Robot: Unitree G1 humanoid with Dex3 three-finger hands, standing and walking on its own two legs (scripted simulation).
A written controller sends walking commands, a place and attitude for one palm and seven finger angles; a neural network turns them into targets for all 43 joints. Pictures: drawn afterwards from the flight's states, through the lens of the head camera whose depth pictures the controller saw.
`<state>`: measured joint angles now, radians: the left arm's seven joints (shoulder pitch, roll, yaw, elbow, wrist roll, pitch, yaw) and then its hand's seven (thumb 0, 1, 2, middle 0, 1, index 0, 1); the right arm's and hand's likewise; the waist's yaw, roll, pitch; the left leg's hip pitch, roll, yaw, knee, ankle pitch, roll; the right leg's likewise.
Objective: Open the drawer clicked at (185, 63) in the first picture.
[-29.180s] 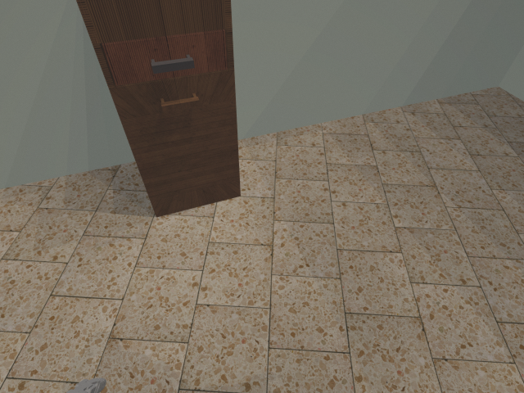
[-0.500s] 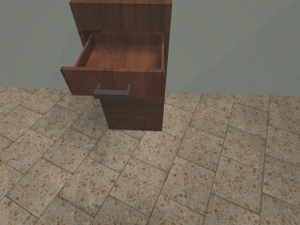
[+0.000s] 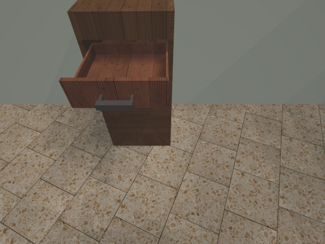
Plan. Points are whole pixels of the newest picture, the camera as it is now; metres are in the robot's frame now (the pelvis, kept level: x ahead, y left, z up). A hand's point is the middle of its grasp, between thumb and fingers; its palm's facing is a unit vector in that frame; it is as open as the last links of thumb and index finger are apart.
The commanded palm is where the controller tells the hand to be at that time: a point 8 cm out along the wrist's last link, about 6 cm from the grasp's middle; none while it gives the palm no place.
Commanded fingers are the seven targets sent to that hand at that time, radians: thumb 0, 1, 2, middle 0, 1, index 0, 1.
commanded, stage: let the arm hang, fingers relaxed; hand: left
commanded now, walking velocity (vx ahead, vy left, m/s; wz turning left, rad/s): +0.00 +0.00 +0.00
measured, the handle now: (115, 101) +0.58 +0.20 -0.01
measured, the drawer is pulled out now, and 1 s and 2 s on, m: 0.30 0.30 0.30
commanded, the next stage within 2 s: look to check the result in 0.04 s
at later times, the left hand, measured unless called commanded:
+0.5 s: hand out of the picture +0.03 +0.20 -0.16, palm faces +0.03 -0.96 -0.27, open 7.4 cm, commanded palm none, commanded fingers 0.00 0.90 0.90 -0.20 -0.30 -0.20 -0.30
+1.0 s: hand out of the picture +0.09 +0.21 -0.15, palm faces +0.01 -0.95 -0.32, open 7.4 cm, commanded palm none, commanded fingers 0.00 0.90 0.90 -0.20 -0.30 -0.20 -0.30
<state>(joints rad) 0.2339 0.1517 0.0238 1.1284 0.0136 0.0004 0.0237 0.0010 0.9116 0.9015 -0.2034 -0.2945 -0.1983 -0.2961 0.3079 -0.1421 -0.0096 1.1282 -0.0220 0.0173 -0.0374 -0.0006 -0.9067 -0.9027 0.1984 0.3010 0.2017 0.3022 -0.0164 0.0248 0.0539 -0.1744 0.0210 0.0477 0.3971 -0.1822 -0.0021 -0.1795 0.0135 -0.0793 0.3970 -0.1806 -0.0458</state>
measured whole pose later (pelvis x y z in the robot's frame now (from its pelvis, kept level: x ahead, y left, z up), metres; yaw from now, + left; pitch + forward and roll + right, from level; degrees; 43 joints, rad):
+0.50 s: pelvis +0.01 -0.01 +0.00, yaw +0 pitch -2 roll +0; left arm 0.20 0.20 0.03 1.14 0.01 -0.01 0.02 0.00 0.91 0.90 -0.20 -0.29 -0.20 -0.30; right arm 0.23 -0.20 -0.02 1.12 -0.02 0.01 -0.03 0.00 -0.91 -0.90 0.20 0.30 0.20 0.30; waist -0.01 0.04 0.08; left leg -0.16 0.03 0.04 0.37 -0.18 -0.01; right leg -0.16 0.02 -0.09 0.37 -0.18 -0.06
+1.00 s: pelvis +0.02 -0.02 +0.00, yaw +0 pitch -2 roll +0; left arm 0.12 0.26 0.03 1.13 0.01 -0.02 0.01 0.00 0.90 0.90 -0.20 -0.29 -0.20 -0.30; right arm 0.17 -0.28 -0.01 1.12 -0.02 0.01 -0.03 0.00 -0.90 -0.90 0.20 0.30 0.20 0.30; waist -0.01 0.04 0.07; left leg -0.12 0.05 0.03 0.33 -0.17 -0.03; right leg -0.12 0.05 -0.09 0.32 -0.17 -0.07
